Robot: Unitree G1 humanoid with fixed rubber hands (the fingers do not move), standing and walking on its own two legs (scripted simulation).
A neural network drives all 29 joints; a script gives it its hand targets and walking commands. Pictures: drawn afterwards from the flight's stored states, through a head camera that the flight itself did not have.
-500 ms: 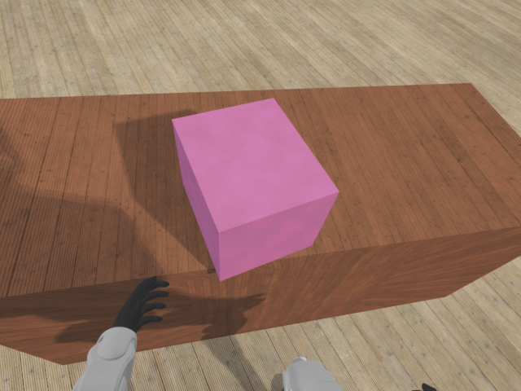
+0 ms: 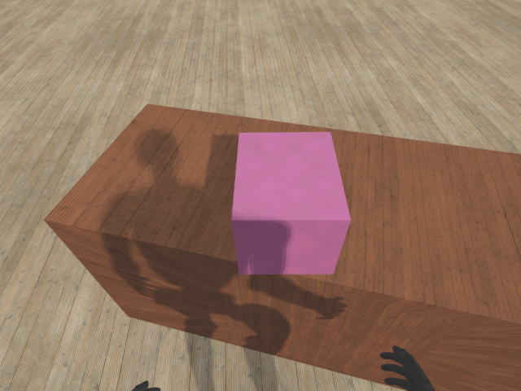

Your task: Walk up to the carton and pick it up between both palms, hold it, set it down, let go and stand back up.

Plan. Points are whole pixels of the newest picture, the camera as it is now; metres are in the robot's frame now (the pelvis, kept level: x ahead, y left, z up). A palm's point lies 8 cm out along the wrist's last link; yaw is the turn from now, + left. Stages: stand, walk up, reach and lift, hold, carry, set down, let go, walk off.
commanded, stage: walk up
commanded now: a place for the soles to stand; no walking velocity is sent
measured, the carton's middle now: (285, 202) +0.50 -0.02 -0.04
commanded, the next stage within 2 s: none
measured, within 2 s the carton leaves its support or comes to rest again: neither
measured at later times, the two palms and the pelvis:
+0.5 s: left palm out of the picture +0.10 +0.17 -0.11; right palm out of the picture +0.13 -0.28 -0.13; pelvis +0.02 -0.06 -0.01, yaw +5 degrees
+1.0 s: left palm out of the picture +0.10 +0.24 -0.11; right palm (394, 362) +0.20 -0.20 -0.10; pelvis +0.03 +0.00 -0.01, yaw +1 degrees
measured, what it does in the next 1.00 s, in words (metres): steps on the spot: left foot, then right foot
